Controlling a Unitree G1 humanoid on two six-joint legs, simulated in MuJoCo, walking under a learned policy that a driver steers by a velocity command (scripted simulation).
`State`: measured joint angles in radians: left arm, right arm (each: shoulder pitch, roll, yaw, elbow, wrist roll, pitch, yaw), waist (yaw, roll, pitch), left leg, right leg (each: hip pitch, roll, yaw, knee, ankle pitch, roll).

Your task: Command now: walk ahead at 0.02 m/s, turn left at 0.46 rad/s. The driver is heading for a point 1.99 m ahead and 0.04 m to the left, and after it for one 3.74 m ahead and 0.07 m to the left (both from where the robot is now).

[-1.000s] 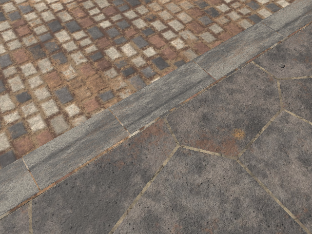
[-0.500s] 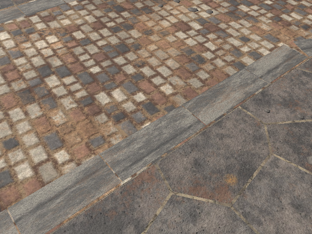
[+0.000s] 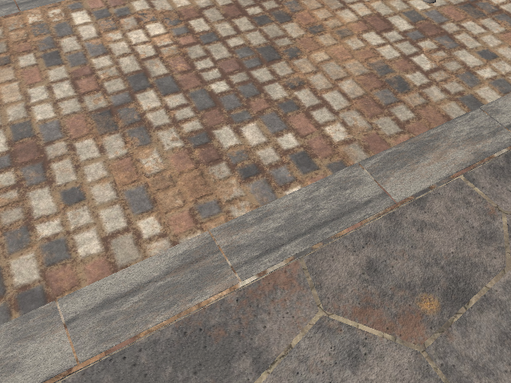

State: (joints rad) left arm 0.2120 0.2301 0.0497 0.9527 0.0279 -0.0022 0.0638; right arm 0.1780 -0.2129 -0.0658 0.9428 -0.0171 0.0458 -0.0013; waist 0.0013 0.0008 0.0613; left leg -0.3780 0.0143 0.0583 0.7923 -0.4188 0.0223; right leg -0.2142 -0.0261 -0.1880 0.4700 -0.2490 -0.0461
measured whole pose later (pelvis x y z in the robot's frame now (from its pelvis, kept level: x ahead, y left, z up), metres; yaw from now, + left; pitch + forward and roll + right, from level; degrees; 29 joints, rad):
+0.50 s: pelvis +0.01 +0.03 +0.01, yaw +8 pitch +0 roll +0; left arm 0.24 0.23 0.05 0.96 0.02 0.05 0.02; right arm 0.20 -0.20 -0.03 0.92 -0.03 0.02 -0.02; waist 0.00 -0.01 0.02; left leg -0.19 -0.08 0.00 0.39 -0.19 0.10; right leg -0.26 -0.02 -0.01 0.67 -0.45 0.00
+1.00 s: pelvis +0.18 +0.07 -0.02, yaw +8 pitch +1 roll +0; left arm 0.50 0.18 0.03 1.10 0.02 -0.08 0.01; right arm 0.00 -0.22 -0.04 0.84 -0.03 -0.04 0.03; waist 0.07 0.01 0.06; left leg -0.49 0.00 0.10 0.56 -0.17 0.09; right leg 0.18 -0.01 -0.02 0.25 -0.43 -0.01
